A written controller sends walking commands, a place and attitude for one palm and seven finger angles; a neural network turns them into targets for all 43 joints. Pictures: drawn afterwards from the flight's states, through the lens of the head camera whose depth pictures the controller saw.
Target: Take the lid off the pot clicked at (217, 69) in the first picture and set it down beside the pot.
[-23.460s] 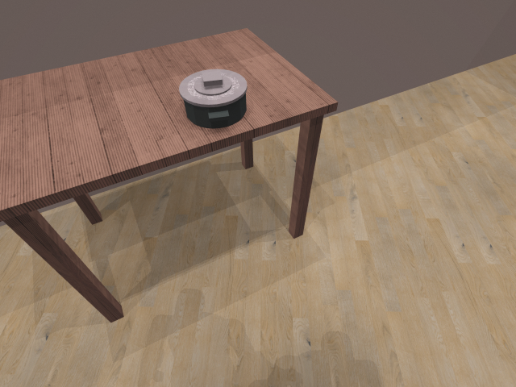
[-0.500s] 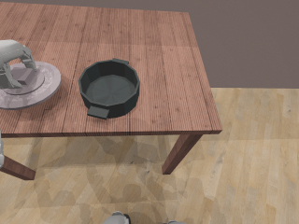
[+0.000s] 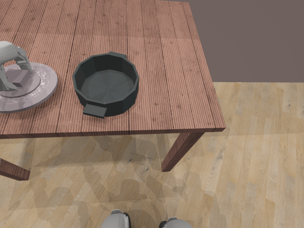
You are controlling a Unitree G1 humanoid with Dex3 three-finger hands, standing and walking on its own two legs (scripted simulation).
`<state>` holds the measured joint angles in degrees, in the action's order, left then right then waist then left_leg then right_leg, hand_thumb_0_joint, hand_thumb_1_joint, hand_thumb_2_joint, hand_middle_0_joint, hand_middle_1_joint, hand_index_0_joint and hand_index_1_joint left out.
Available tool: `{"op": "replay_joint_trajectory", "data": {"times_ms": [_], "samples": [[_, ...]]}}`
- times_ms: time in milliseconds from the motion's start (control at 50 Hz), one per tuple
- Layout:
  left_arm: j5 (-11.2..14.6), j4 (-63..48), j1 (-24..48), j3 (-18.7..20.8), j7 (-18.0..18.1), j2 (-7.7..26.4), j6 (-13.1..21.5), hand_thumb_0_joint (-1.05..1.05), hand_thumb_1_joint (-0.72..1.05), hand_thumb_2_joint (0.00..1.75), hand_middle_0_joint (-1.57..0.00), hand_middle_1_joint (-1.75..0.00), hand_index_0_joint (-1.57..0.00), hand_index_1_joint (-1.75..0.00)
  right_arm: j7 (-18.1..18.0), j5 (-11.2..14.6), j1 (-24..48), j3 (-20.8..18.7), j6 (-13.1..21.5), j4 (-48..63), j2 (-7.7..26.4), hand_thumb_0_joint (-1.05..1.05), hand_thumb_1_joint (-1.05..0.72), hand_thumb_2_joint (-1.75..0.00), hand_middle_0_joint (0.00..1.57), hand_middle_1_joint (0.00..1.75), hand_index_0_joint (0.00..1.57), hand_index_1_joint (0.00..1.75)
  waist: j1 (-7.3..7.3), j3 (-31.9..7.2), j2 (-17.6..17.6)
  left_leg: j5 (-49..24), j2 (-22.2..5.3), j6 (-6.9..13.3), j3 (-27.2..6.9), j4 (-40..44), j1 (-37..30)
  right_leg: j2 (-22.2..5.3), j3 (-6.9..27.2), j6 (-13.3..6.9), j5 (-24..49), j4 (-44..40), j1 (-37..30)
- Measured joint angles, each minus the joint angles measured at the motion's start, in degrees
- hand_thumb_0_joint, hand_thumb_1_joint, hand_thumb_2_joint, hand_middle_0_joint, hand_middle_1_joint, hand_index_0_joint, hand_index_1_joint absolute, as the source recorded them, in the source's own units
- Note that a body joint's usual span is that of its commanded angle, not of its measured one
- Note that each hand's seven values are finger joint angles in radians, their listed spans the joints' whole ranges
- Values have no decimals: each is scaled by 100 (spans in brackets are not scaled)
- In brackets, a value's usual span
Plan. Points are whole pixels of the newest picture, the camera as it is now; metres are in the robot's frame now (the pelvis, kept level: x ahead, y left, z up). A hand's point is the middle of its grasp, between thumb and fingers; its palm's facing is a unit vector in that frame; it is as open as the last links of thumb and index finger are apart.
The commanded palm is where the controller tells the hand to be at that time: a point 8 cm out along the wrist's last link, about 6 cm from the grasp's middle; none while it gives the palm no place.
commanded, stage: lower the lid onto the table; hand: left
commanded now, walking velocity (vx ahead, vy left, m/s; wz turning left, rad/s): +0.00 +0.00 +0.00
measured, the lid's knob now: (15, 77) +0.50 +0.32 +0.05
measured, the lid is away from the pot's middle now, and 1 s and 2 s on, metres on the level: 0.23 0.23 0.23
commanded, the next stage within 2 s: open the fingers wide in 0.38 s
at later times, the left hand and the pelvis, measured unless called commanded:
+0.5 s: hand (8, 83) +0.48 +0.33 +0.05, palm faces -0.49 -0.12 -0.86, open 8.5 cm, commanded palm +0.50 +0.32 +0.12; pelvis +0.00 +0.00 -0.01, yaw +0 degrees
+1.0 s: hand (6, 89) +0.46 +0.33 +0.06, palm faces -0.46 -0.10 -0.88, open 8.5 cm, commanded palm +0.49 +0.32 +0.12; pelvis -0.01 +0.00 -0.01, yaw +1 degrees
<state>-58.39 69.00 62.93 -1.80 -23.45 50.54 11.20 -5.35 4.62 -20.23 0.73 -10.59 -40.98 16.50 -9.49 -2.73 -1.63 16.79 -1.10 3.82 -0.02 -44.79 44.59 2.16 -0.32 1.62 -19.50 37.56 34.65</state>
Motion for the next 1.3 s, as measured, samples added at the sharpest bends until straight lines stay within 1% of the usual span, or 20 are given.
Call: {"op": "replay_joint_trajectory", "data": {"times_ms": [120, 200, 280, 380, 480, 540, 580, 640, 740, 880, 1040, 1200, 1300], "samples": [[-51, 91, 11, 44, 88, 7, 19, -2, 15, 88, -76, -109, -54, -92, -4, -9, 40, 19, -7, 42, -18, 1, -90, -90, 21, 30, 20, 30, -44, -23, -3, 40, -14, 0, -4, -109, 131, 14, -1, 7, -42, 114, 134], [-118, 22, -67, 155, 117, 29, 46, -2, 15, 88, -76, -109, -54, -92, -16, -30, 46, 20, -16, 78, -31, 1, -90, -90, 21, 30, 20, 30, -63, -42, -10, 66, -28, -5, -5, -176, 217, 29, 1, 3, -65, 178, 220], [-99, 121, -50, 204, 162, 62, 48, -2, 15, 88, -76, -109, -54, -92, -15, -28, 55, 43, -28, 89, -33, 1, -90, -90, 21, 30, 20, 30, -79, -44, -6, 95, -36, -5, -8, -248, 283, 37, 0, 13, -96, 256, 288], [-127, 177, 11, 164, 188, 114, 46, -1, 16, 88, -79, -111, -54, -93, -20, -18, 50, 69, -45, 96, -31, 1, -90, -90, 21, 30, 20, 30, -90, -49, -9, 128, -42, -9, -34, -357, 406, 48, -25, 4, -139, 365, 404], [-123, 146, 46, 124, 205, 125, 49, 0, 15, 88, -79, -111, -54, -94, -17, -28, 32, 52, -66, 83, -35, 1, -90, -90, 21, 30, 20, 30, -70, -60, -28, 152, -42, -10, -58, -450, 520, 54, -48, 1, -172, 457, 508], [-42, -241, -405, 416, 262, 88, 88, 1, 16, 88, -80, -112, -53, -94, 60, -39, -18, -17, -159, 192, -48, 1, -90, -90, 21, 30, 20, 30, -32, -101, -44, 161, -44, -9, -17, -448, 510, 50, -7, -18, -186, 486, 527], [4, -440, -588, 443, 296, 29, 96, 1, 17, 88, -80, -112, -52, -94, 102, -46, -21, -28, -226, 208, -56, 1, -90, -90, 21, 30, 20, 30, 13, -112, -42, 168, -38, -4, -6, -443, 472, 42, 4, -4, -197, 495, 495], [9, -403, -593, 401, 330, -42, 90, 1, 19, 88, -79, -112, -50, -94, 117, -21, 33, -7, -288, 190, -68, 1, -90, -90, 21, 30, 20, 30, 40, -110, -40, 174, -23, -2, -33, -448, 420, 33, -24, -9, -212, 493, 429], [-20, -341, -586, 319, 368, -105, 55, 1, 21, 86, -76, -112, -49, -93, 106, -3, 133, 6, -268, 225, -76, 1, -90, -90, 21, 30, 20, 30, 63, -110, -44, 161, -4, -2, -59, -430, 360, 21, -51, -27, -210, 473, 357], [27, -405, -603, 161, 356, -215, 40, 2, 23, 83, -71, -109, -48, -94, 102, -6, 217, -20, -230, 254, -58, 1, -90, -90, 21, 30, 20, 30, 123, -101, -50, 132, 25, 0, -75, -378, 274, -2, -68, -36, -197, 432, 266], [47, -404, -552, 105, 412, -253, 30, 1, 23, 78, -61, -105, -48, -96, 103, -4, 221, -40, -230, 236, -30, 1, -90, -90, 21, 30, 20, 30, 156, -104, -40, 115, 44, -2, -74, -353, 249, -18, -67, -37, -201, 439, 254], [69, -488, -630, 123, 422, -307, 21, 0, 17, 71, -50, -99, -45, -95, 130, -6, 146, -66, -280, 211, -24, 1, -90, -90, 20, 30, 20, 30, 164, -125, -59, 102, 43, -12, -66, -320, 197, -18, -54, -46, -195, 429, 218], [56, -375, -594, 78, 443, -324, -5, 0, 11, 66, -44, -96, -41, -93, 126, 13, 129, -39, -280, 194, -30, 1, -90, -90, 20, 30, 20, 30, 142, -106, -58, 91, 45, -20, -66, -310, 173, -19, -53, -51, -200, 447, 208]]}}
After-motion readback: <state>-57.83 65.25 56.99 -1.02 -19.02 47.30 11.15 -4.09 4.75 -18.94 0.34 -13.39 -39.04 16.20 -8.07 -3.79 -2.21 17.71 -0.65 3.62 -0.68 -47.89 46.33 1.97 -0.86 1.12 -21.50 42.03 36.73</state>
